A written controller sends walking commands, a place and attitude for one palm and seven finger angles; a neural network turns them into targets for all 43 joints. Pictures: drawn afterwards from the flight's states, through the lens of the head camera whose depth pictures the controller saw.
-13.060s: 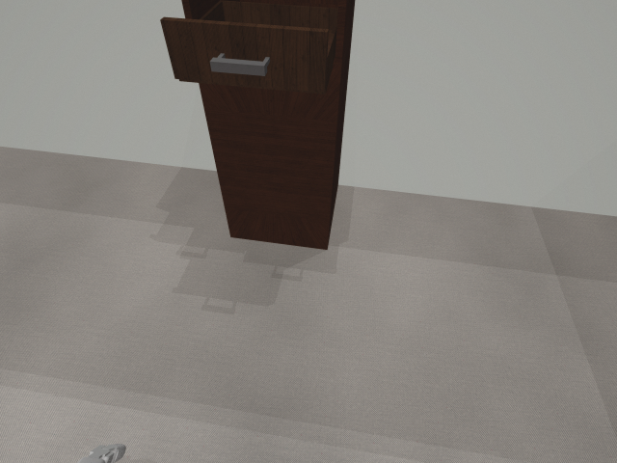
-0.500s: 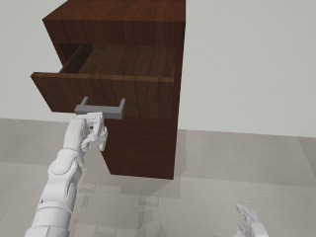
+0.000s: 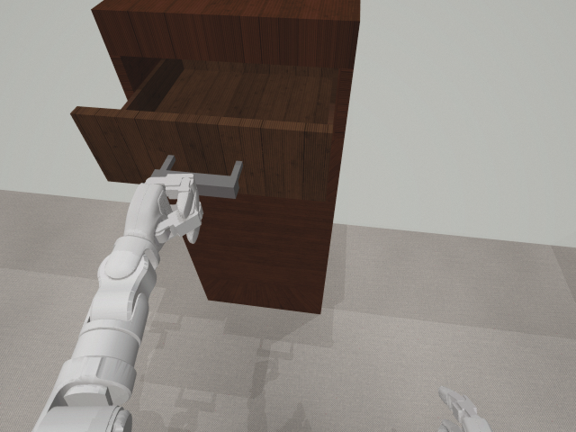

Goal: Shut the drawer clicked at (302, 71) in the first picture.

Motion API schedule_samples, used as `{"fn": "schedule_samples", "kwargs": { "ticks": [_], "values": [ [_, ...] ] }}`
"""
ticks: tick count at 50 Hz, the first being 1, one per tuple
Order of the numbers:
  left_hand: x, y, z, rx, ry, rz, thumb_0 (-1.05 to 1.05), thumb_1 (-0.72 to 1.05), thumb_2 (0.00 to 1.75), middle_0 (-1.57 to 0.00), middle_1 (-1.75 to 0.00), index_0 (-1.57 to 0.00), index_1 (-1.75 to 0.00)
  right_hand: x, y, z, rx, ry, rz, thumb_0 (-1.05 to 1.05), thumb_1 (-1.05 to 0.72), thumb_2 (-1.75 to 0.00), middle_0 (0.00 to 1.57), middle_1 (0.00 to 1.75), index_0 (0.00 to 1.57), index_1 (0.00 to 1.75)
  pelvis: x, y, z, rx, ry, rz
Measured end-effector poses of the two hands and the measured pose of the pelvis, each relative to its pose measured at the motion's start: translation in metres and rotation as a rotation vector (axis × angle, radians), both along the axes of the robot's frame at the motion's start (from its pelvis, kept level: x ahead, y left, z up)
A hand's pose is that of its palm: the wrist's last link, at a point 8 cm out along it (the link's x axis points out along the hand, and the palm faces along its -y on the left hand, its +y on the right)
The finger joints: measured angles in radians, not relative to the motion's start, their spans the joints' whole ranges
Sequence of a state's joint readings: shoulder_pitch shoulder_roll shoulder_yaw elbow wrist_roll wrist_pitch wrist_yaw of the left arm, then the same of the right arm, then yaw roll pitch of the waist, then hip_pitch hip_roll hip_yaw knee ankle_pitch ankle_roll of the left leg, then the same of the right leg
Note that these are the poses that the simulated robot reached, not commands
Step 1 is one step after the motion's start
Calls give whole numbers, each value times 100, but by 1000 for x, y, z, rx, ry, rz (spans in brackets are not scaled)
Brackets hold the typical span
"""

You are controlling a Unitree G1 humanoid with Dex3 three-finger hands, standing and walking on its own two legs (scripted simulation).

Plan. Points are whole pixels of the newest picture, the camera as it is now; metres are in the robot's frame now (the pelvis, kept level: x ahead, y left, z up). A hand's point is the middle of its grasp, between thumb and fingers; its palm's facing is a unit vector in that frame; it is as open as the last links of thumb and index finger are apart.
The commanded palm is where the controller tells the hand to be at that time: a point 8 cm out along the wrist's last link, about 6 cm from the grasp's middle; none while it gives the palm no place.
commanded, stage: push the drawer shut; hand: left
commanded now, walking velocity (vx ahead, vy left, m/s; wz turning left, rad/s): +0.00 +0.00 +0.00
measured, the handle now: (199, 174) +0.45 +0.17 +0.12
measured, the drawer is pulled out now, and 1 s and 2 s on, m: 0.18 0.06 0.00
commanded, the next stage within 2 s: pull the fist back off the drawer in 1.68 s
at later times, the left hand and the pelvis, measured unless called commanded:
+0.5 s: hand (209, 188) +0.42 +0.15 +0.11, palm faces -0.08 -1.00 -0.04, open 2.9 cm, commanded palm +0.43 +0.19 +0.12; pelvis -0.03 +0.00 -0.01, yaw +0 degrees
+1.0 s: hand (220, 160) +0.48 +0.14 +0.11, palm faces -0.09 -1.00 -0.03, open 2.8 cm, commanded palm +0.50 +0.19 +0.12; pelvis -0.02 +0.01 -0.01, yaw -1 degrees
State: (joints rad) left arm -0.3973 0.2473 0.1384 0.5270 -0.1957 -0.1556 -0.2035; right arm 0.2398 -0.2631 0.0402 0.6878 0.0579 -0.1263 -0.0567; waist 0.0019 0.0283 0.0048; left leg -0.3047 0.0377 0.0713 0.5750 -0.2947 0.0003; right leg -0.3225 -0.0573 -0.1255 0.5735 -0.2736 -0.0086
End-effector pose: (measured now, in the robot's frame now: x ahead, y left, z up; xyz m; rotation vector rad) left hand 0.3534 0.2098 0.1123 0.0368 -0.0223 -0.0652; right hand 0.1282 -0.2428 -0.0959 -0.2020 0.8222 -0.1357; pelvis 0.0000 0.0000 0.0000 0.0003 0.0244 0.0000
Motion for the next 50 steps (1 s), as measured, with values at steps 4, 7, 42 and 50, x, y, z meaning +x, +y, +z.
{"fn": "schedule_samples", "kwargs": {
  "ticks": [4, 7, 42, 50],
  "values": [
    [7, 1, 0, 0, 5, 3, -7, 77, 96, -140, -160, -140, -160, -9, 2, -4, -2, 26, 3, 1, -91, -90, 20, 30, 20, 30, -6, 1, -1, -1, 7, 6],
    [13, 1, 0, 2, 11, 1, -8, 76, 97, -140, -160, -140, -160, -18, 2, -7, -1, 40, -2, 1, -91, -90, 20, 30, 20, 30, -11, 1, -2, -1, 12, 9],
    [92, -15, 4, -4, 24, -22, -3, 85, 102, -140, -160, -140, -160, -142, -17, -24, -53, 293, -152, 1, -91, -90, 20, 30, 20, 30, -24, 5, -14, -5, 131, -15],
    [114, -15, 3, -9, 41, -23, -5, 83, 102, -140, -160, -140, -160, -142, -16, -24, -57, 327, -158, 1, -91, -90, 20, 30, 21, 30, -18, 6, -15, -9, 166, -16]
  ]
}}
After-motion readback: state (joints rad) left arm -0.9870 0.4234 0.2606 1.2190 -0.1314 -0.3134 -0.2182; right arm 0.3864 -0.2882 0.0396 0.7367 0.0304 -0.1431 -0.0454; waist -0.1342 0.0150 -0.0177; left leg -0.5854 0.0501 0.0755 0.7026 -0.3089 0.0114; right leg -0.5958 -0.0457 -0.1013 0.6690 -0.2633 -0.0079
